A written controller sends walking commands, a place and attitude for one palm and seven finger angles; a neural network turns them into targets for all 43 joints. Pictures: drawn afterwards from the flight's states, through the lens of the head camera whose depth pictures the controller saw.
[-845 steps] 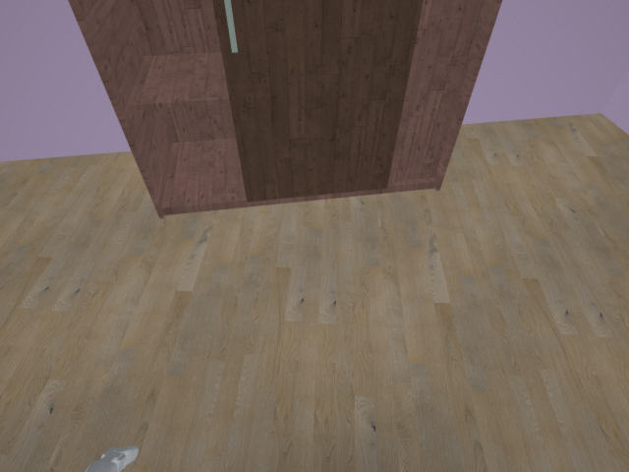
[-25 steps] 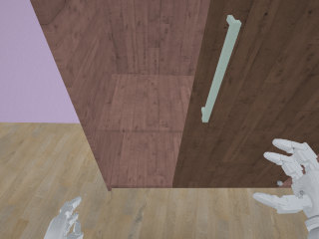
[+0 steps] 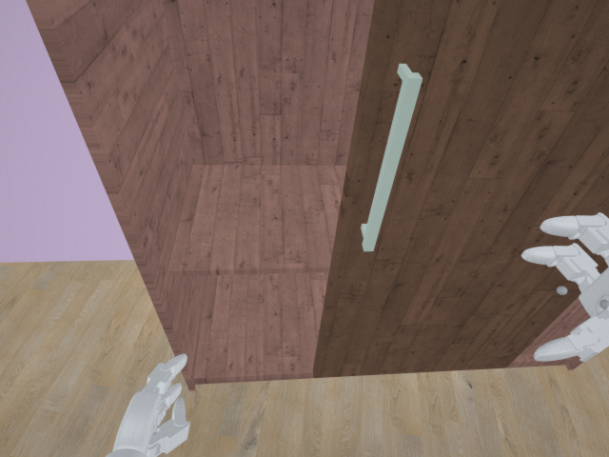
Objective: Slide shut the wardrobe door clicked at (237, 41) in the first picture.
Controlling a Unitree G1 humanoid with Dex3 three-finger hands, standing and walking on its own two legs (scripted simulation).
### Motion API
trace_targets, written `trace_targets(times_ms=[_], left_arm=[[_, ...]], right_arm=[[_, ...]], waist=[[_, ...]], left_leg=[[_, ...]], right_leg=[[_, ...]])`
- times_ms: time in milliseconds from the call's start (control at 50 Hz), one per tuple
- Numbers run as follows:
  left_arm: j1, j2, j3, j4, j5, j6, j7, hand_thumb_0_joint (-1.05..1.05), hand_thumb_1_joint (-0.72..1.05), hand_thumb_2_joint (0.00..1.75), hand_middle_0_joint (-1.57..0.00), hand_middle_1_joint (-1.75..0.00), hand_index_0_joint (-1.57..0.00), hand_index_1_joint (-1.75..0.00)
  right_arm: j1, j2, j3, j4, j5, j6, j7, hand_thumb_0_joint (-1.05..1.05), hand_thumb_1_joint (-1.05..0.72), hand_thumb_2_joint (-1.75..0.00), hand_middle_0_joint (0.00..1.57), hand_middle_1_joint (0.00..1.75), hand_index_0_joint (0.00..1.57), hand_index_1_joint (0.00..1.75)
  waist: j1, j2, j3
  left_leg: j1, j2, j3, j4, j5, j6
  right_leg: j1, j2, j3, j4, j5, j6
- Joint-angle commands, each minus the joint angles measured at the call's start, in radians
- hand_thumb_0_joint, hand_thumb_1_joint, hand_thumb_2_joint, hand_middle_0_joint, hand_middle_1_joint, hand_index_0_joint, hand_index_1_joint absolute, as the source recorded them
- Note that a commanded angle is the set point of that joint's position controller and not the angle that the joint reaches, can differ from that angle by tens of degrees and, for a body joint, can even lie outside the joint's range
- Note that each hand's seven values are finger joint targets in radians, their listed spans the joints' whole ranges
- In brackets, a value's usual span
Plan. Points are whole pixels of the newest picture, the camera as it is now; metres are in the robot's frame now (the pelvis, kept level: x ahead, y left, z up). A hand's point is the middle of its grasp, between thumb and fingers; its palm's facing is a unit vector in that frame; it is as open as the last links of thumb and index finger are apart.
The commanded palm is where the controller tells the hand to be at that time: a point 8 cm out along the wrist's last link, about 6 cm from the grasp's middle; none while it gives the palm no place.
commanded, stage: raise the hand with hooked fingers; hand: right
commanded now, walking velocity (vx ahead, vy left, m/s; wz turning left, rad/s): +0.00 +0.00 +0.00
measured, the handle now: (383, 171) +0.51 -0.12 +0.14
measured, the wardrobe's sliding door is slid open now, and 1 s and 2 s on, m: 0.38 0.38 0.38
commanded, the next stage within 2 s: move the hooked fingers beside the handle in 0.56 s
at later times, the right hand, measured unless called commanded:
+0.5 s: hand (570, 273) +0.27 -0.28 +0.18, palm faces +0.08 +0.99 -0.11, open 14.0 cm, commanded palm +0.24 -0.31 +0.17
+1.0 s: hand (523, 249) +0.31 -0.25 +0.17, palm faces -0.01 +1.00 -0.08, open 14.0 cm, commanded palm +0.29 -0.29 +0.17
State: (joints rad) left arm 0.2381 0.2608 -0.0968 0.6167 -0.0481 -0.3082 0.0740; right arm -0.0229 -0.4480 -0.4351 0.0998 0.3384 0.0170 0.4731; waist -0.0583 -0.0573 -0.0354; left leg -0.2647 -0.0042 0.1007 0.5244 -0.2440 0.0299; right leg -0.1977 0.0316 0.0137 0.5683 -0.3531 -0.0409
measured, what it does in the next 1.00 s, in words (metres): stands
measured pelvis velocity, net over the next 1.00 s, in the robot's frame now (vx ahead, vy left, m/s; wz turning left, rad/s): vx -0.01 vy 0.01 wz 0.00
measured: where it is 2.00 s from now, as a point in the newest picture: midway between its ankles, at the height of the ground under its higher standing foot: outside the picture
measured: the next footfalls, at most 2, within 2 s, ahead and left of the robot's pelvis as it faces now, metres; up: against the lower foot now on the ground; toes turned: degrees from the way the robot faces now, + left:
none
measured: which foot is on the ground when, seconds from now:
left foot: down 0.00-1.00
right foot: down 0.00-1.00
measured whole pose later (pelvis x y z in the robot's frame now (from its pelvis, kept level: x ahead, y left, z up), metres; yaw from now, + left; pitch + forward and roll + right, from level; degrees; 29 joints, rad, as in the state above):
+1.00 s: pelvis -0.01 +0.01 +0.00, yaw +0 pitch +0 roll +1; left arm 0.23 0.29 -0.08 0.65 -0.06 -0.28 0.09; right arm -0.27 -0.45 -0.41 0.35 0.30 0.02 0.47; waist -0.03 -0.06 -0.02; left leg -0.29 -0.01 0.10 0.52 -0.23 0.04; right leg -0.22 0.03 0.01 0.55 -0.33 -0.03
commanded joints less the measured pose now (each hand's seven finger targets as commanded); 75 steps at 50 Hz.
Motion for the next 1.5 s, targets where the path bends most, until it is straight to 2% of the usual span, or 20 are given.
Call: trace_targets(times_ms=[0, 60, 120, 240, 280, 340, 400, 500, 560, 640, 720, 780, 860, 980, 1040, 1160, 1280, 1320, 1400, 1480], left_arm=[[-0.107, 0.129, 0.051, -0.127, -0.013, -0.048, 0.017, 0.0, 0.9, 0.9, -0.2, -0.3, -0.2, -0.3], [-0.1, 0.141, 0.054, -0.123, -0.023, -0.038, 0.021, 0.0, 0.9, 0.9, -0.2, -0.3, -0.2, -0.3], [-0.097, 0.152, 0.063, -0.146, -0.028, -0.031, 0.013, 0.0, 0.9, 0.9, -0.2, -0.3, -0.2, -0.3], [-0.119, 0.137, 0.067, -0.174, -0.014, -0.032, -0.003, 0.0, 0.9, 0.9, -0.2, -0.3, -0.2, -0.3], [-0.121, 0.133, 0.062, -0.165, -0.005, -0.035, -0.003, 0.0, 0.9, 0.9, -0.2, -0.3, -0.2, -0.3], [-0.113, 0.128, 0.063, -0.143, -0.013, -0.036, 0.002, 0.0, 0.9, 0.9, -0.2, -0.3, -0.2, -0.3], [-0.112, 0.135, 0.065, -0.136, -0.018, -0.031, 0.011, 0.0, 0.9, 0.9, -0.2, -0.3, -0.2, -0.3], [-0.118, 0.144, 0.067, -0.149, -0.021, -0.028, 0.017, 0.0, 0.9, 0.9, -0.2, -0.3, -0.2, -0.3], [-0.133, 0.139, 0.064, -0.155, -0.02, -0.029, 0.017, 0.0, 0.9, 0.9, -0.2, -0.3, -0.2, -0.3], [-0.134, 0.134, 0.062, -0.144, -0.017, -0.031, 0.014, 0.0, 0.9, 0.9, -0.2, -0.3, -0.2, -0.3], [-0.119, 0.138, 0.061, -0.123, -0.023, -0.026, 0.023, 0.0, 0.9, 0.9, -0.2, -0.3, -0.2, -0.3], [-0.114, 0.143, 0.063, -0.121, -0.024, -0.026, 0.03, 0.0, 0.9, 0.9, -0.2, -0.3, -0.2, -0.3], [-0.108, 0.142, 0.063, -0.122, -0.025, -0.03, 0.038, 0.0, 0.9, 0.9, -0.2, -0.3, -0.2, -0.3], [-0.097, 0.142, 0.066, -0.119, -0.015, -0.025, 0.025, 0.0, 0.9, 0.9, -0.2, -0.3, -0.2, -0.3], [-0.094, 0.144, 0.065, -0.119, -0.018, -0.011, 0.018, 0.0, 0.9, 0.9, -0.2, -0.3, -0.2, -0.3], [-0.091, 0.137, 0.075, -0.148, -0.018, -0.012, 0.013, 0.0, 0.9, 0.9, -0.2, -0.3, -0.2, -0.3], [-0.064, 0.148, 0.078, -0.11, -0.019, 0.003, 0.023, 0.0, 0.9, 0.9, -0.2, -0.3, -0.2, -0.3], [-0.06, 0.15, 0.077, -0.104, -0.021, 0.008, 0.029, 0.0, 0.9, 0.9, -0.2, -0.3, -0.2, -0.3], [-0.059, 0.14, 0.077, -0.113, -0.02, 0.011, 0.029, 0.0, 0.9, 0.9, -0.2, -0.3, -0.2, -0.3], [-0.037, 0.146, 0.077, -0.098, -0.015, 0.019, 0.029, 0.0, 0.9, 0.9, -0.2, -0.3, -0.2, -0.3]], right_arm=[[-0.348, -0.316, -0.168, -0.123, 0.04, -0.063, -0.004, 0.0, 0.5, -0.3, 0.3, 1.2, 0.3, 1.2], [-0.372, -0.27, -0.091, -0.01, 0.024, -0.004, 0.03, 0.0, 0.5, -0.3, 0.3, 1.2, 0.3, 1.2], [-0.331, -0.243, -0.048, -0.006, 0.021, 0.038, 0.073, 0.0, 0.5, -0.3, 0.3, 1.2, 0.3, 1.2], [-0.325, -0.364, -0.202, -0.203, 0.053, -0.034, 0.052, 0.0, 0.5, -0.3, 0.3, 1.2, 0.3, 1.2], [-0.319, -0.411, -0.253, -0.221, 0.053, -0.062, 0.015, 0.0, 0.5, -0.3, 0.3, 1.2, 0.3, 1.2], [-0.335, -0.333, -0.197, -0.15, 0.037, -0.061, -0.016, 0.0, 0.5, -0.3, 0.3, 1.2, 0.3, 1.2], [-0.349, -0.292, -0.135, -0.088, 0.015, -0.023, -0.014, 0.0, 0.5, -0.3, 0.3, 1.2, 0.3, 1.2], [-0.343, -0.282, -0.106, -0.095, 0.025, -0.003, 0.037, 0.0, 0.5, -0.3, 0.3, 1.2, 0.3, 1.2], [-0.355, -0.317, -0.148, -0.131, 0.041, -0.027, 0.047, 0.0, 0.5, -0.3, 0.3, 1.2, 0.3, 1.2], [-0.338, -0.334, -0.183, -0.11, 0.044, -0.044, 0.023, 0.0, 0.5, -0.3, 0.3, 1.2, 0.3, 1.2], [-0.444, -0.3, -0.111, -0.042, 0.016, -0.032, 0.004, 0.0, 0.5, -0.3, 0.3, 1.2, 0.3, 1.2], [-0.497, -0.287, -0.074, -0.011, 0.002, -0.031, 0.005, 0.0, 0.5, -0.3, 0.3, 1.2, 0.3, 1.2], [-0.608, -0.293, -0.049, -0.015, -0.011, -0.057, 0.006, 0.0, 0.5, -0.3, 0.3, 1.2, 0.3, 1.2], [-0.535, -0.319, -0.109, 0.072, -0.011, -0.06, -0.021, 0.0, 0.5, -0.3, 0.3, 1.2, 0.3, 1.2], [-0.543, -0.293, -0.086, 0.12, -0.021, -0.035, -0.027, 0.0, 0.5, -0.3, 0.3, 1.2, 0.3, 1.2], [-0.609, -0.25, -0.042, -0.014, -0.031, -0.051, -0.05, 0.0, 0.5, -0.3, 0.3, 1.2, 0.3, 1.2], [-0.666, -0.244, -0.031, 0.084, -0.037, -0.05, -0.072, 0.0, 0.5, -0.3, 0.3, 1.2, 0.3, 1.2], [-0.715, -0.246, -0.016, 0.116, -0.047, -0.044, -0.078, 0.0, 0.5, -0.3, 0.3, 1.2, 0.3, 1.2], [-0.785, -0.232, 0.018, 0.068, -0.064, -0.064, -0.087, 0.0, 0.5, -0.3, 0.3, 1.2, 0.3, 1.2], [-0.784, -0.229, 0.007, 0.154, -0.054, -0.079, -0.089, 0.0, 0.5, -0.3, 0.3, 1.2, 0.3, 1.2]], waist=[[0.018, -0.026, -0.113], [0.032, -0.052, -0.047], [0.027, -0.008, -0.125], [-0.008, 0.007, -0.274], [-0.021, -0.039, -0.244], [0.005, -0.077, -0.117], [0.019, -0.095, -0.069], [0.026, 0.03, -0.16], [0.015, 0.008, -0.203], [0.006, -0.021, -0.162], [0.039, -0.034, -0.087], [0.049, -0.01, -0.097], [0.057, -0.05, -0.197], [0.019, 0.01, -0.221], [0.025, 0.002, -0.168], [0.03, -0.034, -0.275], [0.056, 0.041, -0.191], [0.065, 0.002, -0.178], [0.068, -0.061, -0.273], [0.067, 0.04, -0.272]], left_leg=[[0.125, -0.004, -0.036, -0.067, 0.213, 0.007], [0.071, 0.001, -0.038, -0.078, 0.168, 0.01], [0.099, 0.006, -0.043, -0.06, 0.209, 0.007], [0.191, 0.001, -0.048, -0.045, 0.272, 0.003], [0.196, -0.001, -0.055, -0.055, 0.263, 0.008], [0.123, -0.001, -0.043, -0.079, 0.206, 0.01], [0.099, 0.01, -0.064, -0.096, 0.164, 0.009], [0.145, 0.016, -0.083, -0.084, 0.177, -0.004], [0.164, 0.015, -0.086, -0.077, 0.175, -0.006], [0.149, 0.014, -0.082, -0.082, 0.161, -0.001], [0.084, 0.015, -0.085, -0.097, 0.103, -0.002], [0.079, 0.015, -0.093, -0.099, 0.069, -0.004], [0.1, 0.014, -0.083, -0.078, 0.1, -0.003], [0.149, 0.018, -0.081, -0.056, 0.196, 0.002], [0.123, 0.024, -0.073, -0.049, 0.222, 0.003], [0.143, 0.019, -0.068, -0.03, 0.284, 0.003], [0.096, 0.013, -0.075, -0.057, 0.214, -0.002], [0.078, 0.017, -0.077, -0.064, 0.176, -0.001], [0.115, 0.019, -0.081, -0.05, 0.249, 0.005], [0.124, 0.013, -0.074, -0.044, 0.288, 0.003]], right_leg=[[-0.039, -0.025, 0.062, -0.122, 0.31, 0.025], [-0.047, -0.027, 0.065, -0.137, 0.269, 0.025], [-0.033, -0.025, 0.06, -0.117, 0.303, 0.016], [0.009, -0.02, 0.057, -0.103, 0.376, 0.017], [-0.011, -0.018, 0.048, -0.107, 0.367, 0.019], [-0.025, -0.022, 0.046, -0.137, 0.312, 0.024], [-0.044, -0.022, 0.035, -0.137, 0.252, 0.016], [-0.043, -0.022, 0.036, -0.112, 0.246, 0.002], [-0.033, -0.017, 0.036, -0.104, 0.251, 0.002], [-0.051, -0.019, 0.037, -0.111, 0.247, 0.007], [-0.068, -0.023, 0.038, -0.117, 0.197, 0.008], [-0.071, -0.024, 0.038, -0.109, 0.178, 0.004], [-0.024, -0.019, 0.047, -0.105, 0.201, 0.004], [-0.064, -0.02, 0.041, -0.098, 0.273, 0.007], [-0.094, -0.023, 0.031, -0.108, 0.281, 0.011], [-0.015, -0.025, 0.032, -0.1, 0.361, 0.013], [-0.056, -0.027, 0.028, -0.108, 0.272, 0.007], [-0.058, -0.025, 0.031, -0.117, 0.24, 0.008], [0.001, -0.022, 0.029, -0.102, 0.316, 0.011], [-0.017, -0.028, 0.034, -0.098, 0.346, 0.011]])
